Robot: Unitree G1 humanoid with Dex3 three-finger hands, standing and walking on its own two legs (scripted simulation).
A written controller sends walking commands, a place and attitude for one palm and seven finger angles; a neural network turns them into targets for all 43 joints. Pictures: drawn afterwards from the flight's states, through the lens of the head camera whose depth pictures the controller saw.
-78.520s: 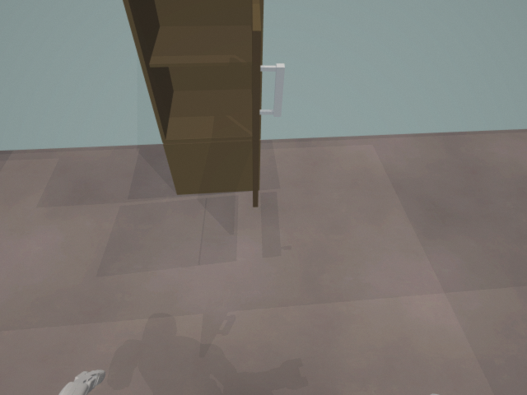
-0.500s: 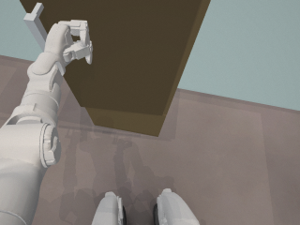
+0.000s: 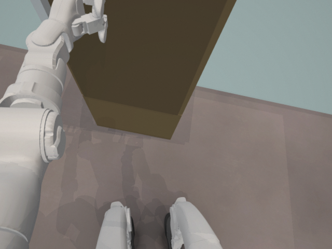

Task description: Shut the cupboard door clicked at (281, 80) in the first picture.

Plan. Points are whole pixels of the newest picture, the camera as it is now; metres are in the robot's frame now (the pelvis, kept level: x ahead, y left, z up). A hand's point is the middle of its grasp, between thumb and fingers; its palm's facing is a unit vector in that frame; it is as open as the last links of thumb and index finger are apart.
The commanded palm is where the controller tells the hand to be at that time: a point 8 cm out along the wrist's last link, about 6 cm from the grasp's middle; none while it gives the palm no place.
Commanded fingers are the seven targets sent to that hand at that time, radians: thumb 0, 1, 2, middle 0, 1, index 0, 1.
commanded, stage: pull the fist back off the door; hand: left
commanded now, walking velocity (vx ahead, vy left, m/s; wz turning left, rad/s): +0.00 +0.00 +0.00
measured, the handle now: (48, 3) +0.61 +0.18 +0.13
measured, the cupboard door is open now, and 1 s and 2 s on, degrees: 0 0 0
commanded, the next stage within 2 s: draw the hand back to the body in 0.94 s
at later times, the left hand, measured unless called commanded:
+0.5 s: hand (114, 22) +0.57 +0.05 +0.12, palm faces +0.07 -0.99 -0.10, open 3.3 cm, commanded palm +0.54 +0.07 +0.12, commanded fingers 0.00 0.90 0.90 -1.30 -1.50 -1.30 -1.50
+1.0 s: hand (112, 45) +0.51 +0.06 +0.12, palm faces +0.07 -1.00 -0.03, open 3.1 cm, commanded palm +0.48 +0.10 +0.12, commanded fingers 0.00 0.90 0.90 -1.30 -1.50 -1.30 -1.50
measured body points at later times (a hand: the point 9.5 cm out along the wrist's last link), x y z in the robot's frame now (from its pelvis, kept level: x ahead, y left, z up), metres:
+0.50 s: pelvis -0.01 -0.01 +0.01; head +0.14 +0.00 +0.43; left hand +0.56 +0.10 +0.13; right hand -0.06 -0.25 -0.10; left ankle +0.06 +0.09 -0.63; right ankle +0.03 -0.12 -0.63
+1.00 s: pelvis +0.05 -0.03 +0.05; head +0.15 -0.04 +0.49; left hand +0.50 +0.11 +0.13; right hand +0.11 -0.28 -0.08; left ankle +0.06 +0.09 -0.63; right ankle +0.03 -0.12 -0.63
